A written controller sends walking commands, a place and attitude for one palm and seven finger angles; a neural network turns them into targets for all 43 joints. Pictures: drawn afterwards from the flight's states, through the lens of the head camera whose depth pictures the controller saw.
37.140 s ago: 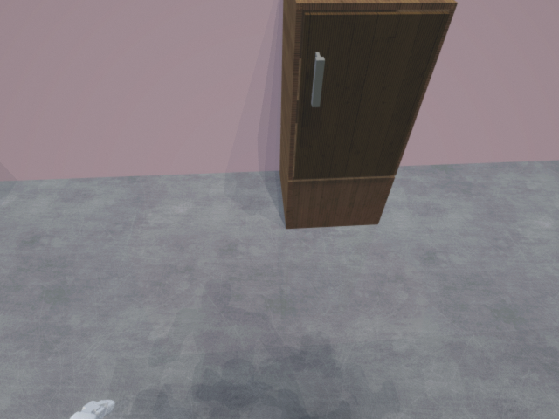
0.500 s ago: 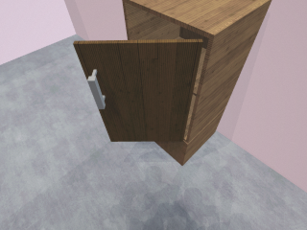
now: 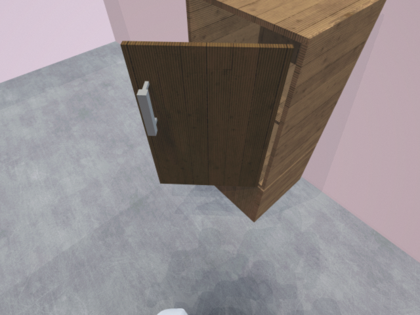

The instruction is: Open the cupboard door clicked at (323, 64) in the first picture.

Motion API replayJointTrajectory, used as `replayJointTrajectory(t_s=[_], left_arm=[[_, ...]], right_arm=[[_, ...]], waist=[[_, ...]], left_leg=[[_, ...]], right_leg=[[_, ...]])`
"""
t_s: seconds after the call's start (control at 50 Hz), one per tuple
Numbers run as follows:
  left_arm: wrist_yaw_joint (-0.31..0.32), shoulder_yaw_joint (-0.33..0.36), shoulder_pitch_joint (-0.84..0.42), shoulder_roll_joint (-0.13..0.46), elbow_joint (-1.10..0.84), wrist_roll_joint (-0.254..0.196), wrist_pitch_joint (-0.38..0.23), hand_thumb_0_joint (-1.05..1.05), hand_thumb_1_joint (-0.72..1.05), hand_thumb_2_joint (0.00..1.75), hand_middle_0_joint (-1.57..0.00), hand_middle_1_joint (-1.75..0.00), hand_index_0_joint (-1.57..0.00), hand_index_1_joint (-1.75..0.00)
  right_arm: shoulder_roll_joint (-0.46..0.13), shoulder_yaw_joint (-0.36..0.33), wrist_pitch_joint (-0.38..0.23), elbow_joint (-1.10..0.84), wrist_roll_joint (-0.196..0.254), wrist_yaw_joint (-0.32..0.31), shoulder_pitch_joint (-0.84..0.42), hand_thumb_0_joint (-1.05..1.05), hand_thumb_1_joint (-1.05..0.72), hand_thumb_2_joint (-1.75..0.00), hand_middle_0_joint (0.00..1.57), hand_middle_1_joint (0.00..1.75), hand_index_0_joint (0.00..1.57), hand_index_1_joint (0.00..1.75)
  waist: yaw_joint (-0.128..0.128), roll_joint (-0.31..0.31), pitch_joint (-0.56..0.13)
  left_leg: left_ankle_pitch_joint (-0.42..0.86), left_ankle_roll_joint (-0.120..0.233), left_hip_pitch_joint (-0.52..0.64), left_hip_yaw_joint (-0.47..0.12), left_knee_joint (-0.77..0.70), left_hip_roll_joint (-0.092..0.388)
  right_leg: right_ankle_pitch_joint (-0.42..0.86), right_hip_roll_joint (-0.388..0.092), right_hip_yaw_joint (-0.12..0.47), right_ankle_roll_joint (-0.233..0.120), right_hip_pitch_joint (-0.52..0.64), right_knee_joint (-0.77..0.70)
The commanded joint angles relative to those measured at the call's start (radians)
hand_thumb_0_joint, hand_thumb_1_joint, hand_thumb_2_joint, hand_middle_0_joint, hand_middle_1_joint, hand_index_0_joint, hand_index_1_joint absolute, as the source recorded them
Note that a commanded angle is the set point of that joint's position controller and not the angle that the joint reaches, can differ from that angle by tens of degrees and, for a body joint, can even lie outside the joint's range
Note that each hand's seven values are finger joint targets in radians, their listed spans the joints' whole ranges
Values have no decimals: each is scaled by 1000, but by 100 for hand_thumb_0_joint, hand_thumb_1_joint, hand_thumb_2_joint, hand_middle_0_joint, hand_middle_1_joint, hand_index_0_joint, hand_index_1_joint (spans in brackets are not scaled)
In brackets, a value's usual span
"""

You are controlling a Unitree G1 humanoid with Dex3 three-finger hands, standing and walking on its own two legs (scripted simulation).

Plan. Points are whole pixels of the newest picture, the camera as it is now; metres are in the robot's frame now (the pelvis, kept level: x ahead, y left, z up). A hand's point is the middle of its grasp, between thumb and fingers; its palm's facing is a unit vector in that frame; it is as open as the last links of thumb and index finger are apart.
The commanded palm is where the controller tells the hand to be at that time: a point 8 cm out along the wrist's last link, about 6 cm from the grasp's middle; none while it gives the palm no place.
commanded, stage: come to a stop and stand still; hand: left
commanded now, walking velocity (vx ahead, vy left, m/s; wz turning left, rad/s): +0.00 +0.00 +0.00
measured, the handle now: (149, 109) +0.61 +0.21 +0.01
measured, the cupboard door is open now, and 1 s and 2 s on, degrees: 45 45 45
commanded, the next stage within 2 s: look again from close up in 1.10 s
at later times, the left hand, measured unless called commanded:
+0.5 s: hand out of the picture -0.06 +0.18 -0.17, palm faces +0.03 -0.98 -0.18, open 7.4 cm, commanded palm none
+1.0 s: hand out of the picture -0.13 +0.18 -0.16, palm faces +0.02 -0.99 -0.16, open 7.4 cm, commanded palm none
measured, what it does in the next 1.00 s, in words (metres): walks backwards: right foot, then left foot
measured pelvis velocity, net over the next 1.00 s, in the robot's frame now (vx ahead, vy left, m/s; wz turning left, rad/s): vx -0.12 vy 0.02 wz -0.03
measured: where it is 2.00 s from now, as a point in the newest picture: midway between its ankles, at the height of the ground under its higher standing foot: outside the picture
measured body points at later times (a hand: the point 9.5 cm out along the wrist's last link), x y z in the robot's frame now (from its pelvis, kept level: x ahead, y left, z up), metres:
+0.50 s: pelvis -0.07 +0.01 +0.01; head -0.09 +0.01 +0.46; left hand -0.06 +0.24 -0.15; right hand -0.09 -0.23 -0.15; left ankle +0.04 +0.10 -0.72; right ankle -0.03 -0.11 -0.70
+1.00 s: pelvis -0.12 +0.02 +0.02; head -0.13 +0.02 +0.47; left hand -0.13 +0.23 -0.15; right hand -0.14 -0.19 -0.14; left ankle -0.09 +0.12 -0.72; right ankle -0.09 -0.09 -0.72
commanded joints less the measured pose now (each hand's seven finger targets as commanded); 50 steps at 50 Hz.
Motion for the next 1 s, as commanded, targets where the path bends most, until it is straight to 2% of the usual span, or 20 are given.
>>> replayJointTrajectory(t_s=[0.0,0.04,0.08,0.14,0.22,0.34,0.42,0.46,0.52,0.54,0.56,0.58,0.6,0.64,0.72,0.76,0.78,0.82,0.84,0.98], left_arm=[[4,41,-13,144,-98,-26,4,0,90,90,-20,-30,-20,-30],[-1,29,44,97,-81,-18,27,0,90,90,-20,-30,-20,-30],[-14,24,71,104,-62,-7,30,0,90,90,-20,-30,-20,-30],[-23,15,162,84,-31,-3,13,0,90,90,-20,-30,-20,-30],[-22,27,89,142,-65,-8,13,0,90,90,-20,-30,-20,-30],[-23,39,60,126,-72,-14,14,0,90,90,-20,-30,-20,-30],[-31,38,231,45,-8,-9,36,0,90,90,-20,-30,-20,-30],[-35,35,322,16,22,-5,42,0,90,90,-20,-30,-20,-30],[-32,26,353,-11,39,-12,26,0,90,90,-20,-30,-20,-30],[-28,26,363,7,41,-10,18,0,90,90,-20,-30,-20,-30],[-22,25,340,49,32,-6,11,0,90,90,-20,-30,-20,-30],[-12,36,256,111,0,-9,11,0,90,90,-20,-30,-20,-30],[-11,43,122,125,-40,-7,14,0,90,90,-20,-30,-20,-30],[-5,31,14,85,-63,-17,-15,0,90,90,-20,-30,-20,-30],[-14,25,133,78,-8,-10,-6,0,90,90,-20,-30,-20,-30],[-20,19,180,51,14,-15,1,0,90,90,-20,-30,-20,-30],[-23,17,205,28,22,-21,1,0,90,90,-20,-30,-20,-30],[-26,14,218,0,25,-21,-13,0,90,90,-20,-30,-20,-30],[-22,14,201,9,47,-18,-5,0,90,90,-20,-30,-20,-30],[-29,10,191,16,61,-13,-6,0,90,90,-20,-30,-20,-30]], right_arm=[[-150,-24,-44,-48,-9,0,130,0,-90,-90,20,30,20,30],[-164,-19,-34,-74,-20,0,54,0,-90,-90,20,30,20,30],[-163,-15,-33,-88,-19,0,-6,0,-90,-90,20,30,20,30],[-123,1,-27,-80,-14,5,-11,0,-90,-90,20,30,20,30],[-99,-3,-8,-49,-16,13,114,0,-90,-90,20,30,20,30],[-63,3,-14,4,-20,5,223,0,-90,-90,20,30,20,30],[-140,-5,-24,-17,-21,0,85,0,-90,-90,20,30,20,30],[-136,-1,-23,-25,-19,2,24,0,-90,-90,20,30,20,30],[-121,0,-11,4,-27,0,70,0,-90,-90,20,30,20,30],[-95,2,-5,16,-22,1,103,0,-90,-90,20,30,20,30],[-35,8,6,16,-6,3,133,0,-90,-90,20,30,20,30],[-11,5,15,11,-9,4,145,0,-90,-90,20,30,20,30],[-46,-9,19,18,-14,7,171,0,-90,-90,20,30,20,30],[-20,-3,10,71,-10,15,257,0,-90,-90,20,30,20,30],[22,19,-26,78,-1,6,243,0,-90,-90,20,30,20,30],[12,26,-45,88,-2,-4,253,0,-90,-90,20,30,20,30],[-10,26,-54,86,-7,-13,242,0,-90,-90,20,30,20,30],[-52,22,-55,68,-15,-22,227,0,-90,-90,20,30,20,30],[-40,24,-59,88,-11,-18,204,0,-90,-90,20,30,20,30],[-31,30,-51,99,-11,-15,206,0,-90,-90,20,30,20,30]], waist=[[-38,34,-171],[2,175,-32],[26,112,79],[50,-19,34],[-29,-135,-3],[-55,-93,-55],[53,186,-35],[102,152,-56],[84,69,-11],[76,-41,13],[43,-189,52],[16,-295,84],[-43,-191,66],[-85,-201,0],[-23,-139,7],[-3,5,12],[13,73,9],[34,12,-20],[36,92,-36],[25,-14,11]], left_leg=[[367,72,202,-165,-256,145],[24,151,-23,-287,-449,236],[-196,145,-162,-276,-498,198],[-202,88,-133,-167,-411,109],[-138,47,69,-89,-241,15],[-46,41,135,-84,-209,14],[-408,115,-308,-324,-603,192],[-349,133,-378,-289,-618,195],[-297,94,-268,-213,-518,137],[-242,65,-236,-170,-413,91],[-118,17,-247,-91,-220,-5],[27,-1,-170,-34,6,-37],[67,3,-72,-63,172,-29],[116,14,-2,-57,212,-6],[79,16,111,5,-208,-23],[117,32,158,-70,-350,13],[81,61,123,-168,-406,91],[-6,90,-24,-213,-438,150],[-25,81,-38,-214,-470,121],[-118,68,-66,-182,-474,90]], right_leg=[[119,-54,70,-28,-91,-36],[-158,-6,24,-15,-42,47],[-94,-16,37,-30,-27,52],[-7,-30,79,-36,20,-132],[-408,-112,212,-64,-264,-343],[-313,-92,155,-58,-297,-296],[-66,43,-26,-17,80,169],[-60,40,-36,-25,162,264],[-96,25,-36,-40,150,-59],[-150,-8,46,-53,126,-241],[-394,-163,316,-124,20,-415],[-531,-333,478,-191,-168,-578],[-382,-344,428,-214,-281,-572],[-246,-223,287,-151,-270,-512],[-156,-161,204,-121,-157,-366],[-104,-92,164,-74,-149,-260],[-43,-50,139,-52,-134,-233],[92,-25,92,-35,19,-213],[100,-38,88,-37,62,-191],[25,-54,103,-38,51,-244]])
